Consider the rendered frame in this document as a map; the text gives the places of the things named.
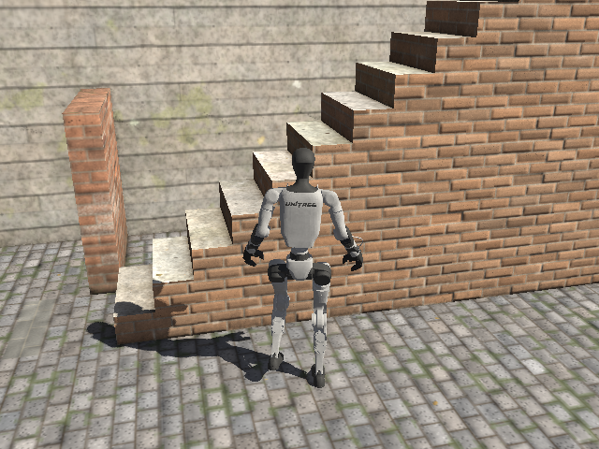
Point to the stairs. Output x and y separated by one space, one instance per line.
468 164

